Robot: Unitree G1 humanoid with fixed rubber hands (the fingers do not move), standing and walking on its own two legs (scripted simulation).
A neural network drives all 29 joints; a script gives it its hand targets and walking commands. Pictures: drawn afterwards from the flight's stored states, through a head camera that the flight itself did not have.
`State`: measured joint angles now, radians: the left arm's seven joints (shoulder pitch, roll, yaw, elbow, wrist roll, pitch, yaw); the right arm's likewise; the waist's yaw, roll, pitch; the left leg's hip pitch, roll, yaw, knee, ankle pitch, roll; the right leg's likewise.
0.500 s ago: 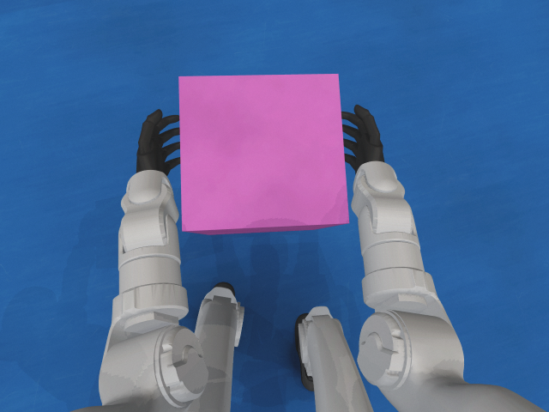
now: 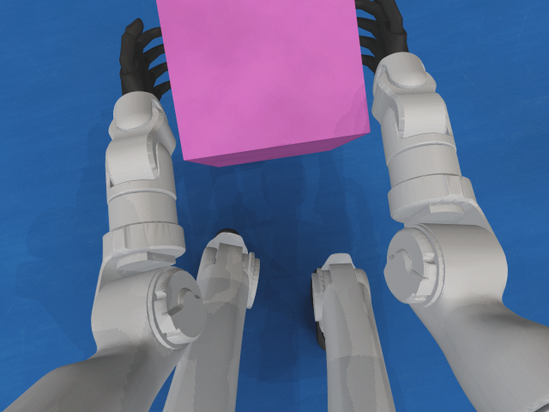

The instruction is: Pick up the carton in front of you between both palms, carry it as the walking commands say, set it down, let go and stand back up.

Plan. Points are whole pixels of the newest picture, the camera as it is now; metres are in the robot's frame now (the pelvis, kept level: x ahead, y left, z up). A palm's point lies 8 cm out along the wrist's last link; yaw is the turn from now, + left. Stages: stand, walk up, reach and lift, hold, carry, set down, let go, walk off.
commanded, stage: set down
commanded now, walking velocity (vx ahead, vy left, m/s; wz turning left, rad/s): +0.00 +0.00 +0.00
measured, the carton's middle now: (265, 85) +0.52 +0.09 -0.19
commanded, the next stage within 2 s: none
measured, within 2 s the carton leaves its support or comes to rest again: rests again in 1.16 s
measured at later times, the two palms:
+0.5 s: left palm (168, 108) +0.48 +0.24 -0.26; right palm (345, 69) +0.59 -0.04 -0.26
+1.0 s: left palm (170, 110) +0.49 +0.24 -0.28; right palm (342, 79) +0.59 -0.05 -0.29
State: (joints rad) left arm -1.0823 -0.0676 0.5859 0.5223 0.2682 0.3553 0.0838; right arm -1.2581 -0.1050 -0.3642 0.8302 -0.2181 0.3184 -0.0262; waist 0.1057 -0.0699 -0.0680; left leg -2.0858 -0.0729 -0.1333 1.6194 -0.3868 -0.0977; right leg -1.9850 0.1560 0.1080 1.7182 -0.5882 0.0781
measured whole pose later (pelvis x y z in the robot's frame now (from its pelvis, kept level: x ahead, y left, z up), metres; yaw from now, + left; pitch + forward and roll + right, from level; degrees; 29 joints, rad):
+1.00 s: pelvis +0.00 -0.02 -0.11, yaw +1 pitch +44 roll +5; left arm -1.38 0.10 0.64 0.80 0.14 0.26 0.03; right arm -1.67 -0.32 0.00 1.17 -0.06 0.25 -0.08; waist 0.21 -0.03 0.31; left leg -2.27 -0.02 -0.08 2.00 -0.50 -0.13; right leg -2.23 0.18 0.09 2.14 -0.67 0.04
